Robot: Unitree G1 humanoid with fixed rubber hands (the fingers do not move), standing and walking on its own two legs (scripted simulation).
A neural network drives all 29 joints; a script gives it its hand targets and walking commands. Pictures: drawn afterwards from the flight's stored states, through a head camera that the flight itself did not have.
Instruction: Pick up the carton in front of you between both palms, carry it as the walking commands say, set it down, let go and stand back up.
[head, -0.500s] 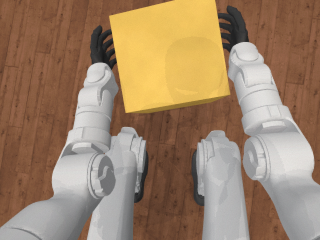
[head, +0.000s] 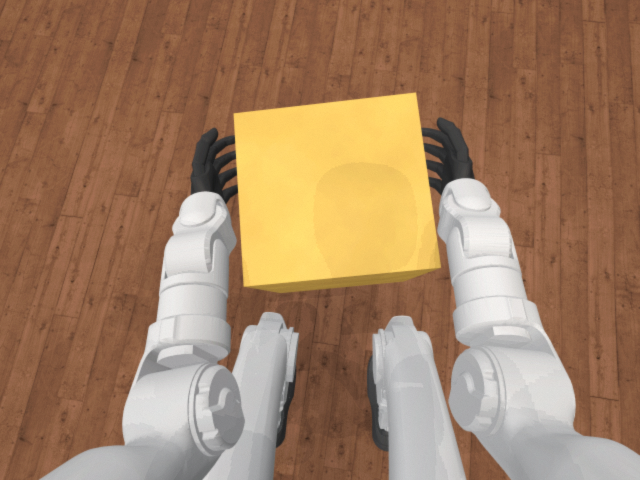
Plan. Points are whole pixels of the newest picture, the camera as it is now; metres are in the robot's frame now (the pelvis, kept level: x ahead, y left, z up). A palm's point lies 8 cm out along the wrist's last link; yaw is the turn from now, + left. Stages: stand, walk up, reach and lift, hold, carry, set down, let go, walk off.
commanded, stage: reach and lift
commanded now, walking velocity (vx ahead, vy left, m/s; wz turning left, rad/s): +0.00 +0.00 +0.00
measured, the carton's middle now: (334, 213) +0.44 +0.00 -0.13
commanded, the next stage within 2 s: none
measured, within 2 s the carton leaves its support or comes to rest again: neither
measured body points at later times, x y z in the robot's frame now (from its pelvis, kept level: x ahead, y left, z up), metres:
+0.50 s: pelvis +0.05 +0.00 +0.14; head +0.15 -0.01 +0.58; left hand +0.41 +0.16 +0.11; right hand +0.42 -0.15 +0.10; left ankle +0.09 +0.13 -0.50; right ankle +0.10 -0.12 -0.50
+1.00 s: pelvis +0.08 +0.01 +0.24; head +0.06 +0.01 +0.69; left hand +0.39 +0.15 +0.25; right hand +0.38 -0.15 +0.25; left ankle +0.09 +0.13 -0.50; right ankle +0.10 -0.12 -0.50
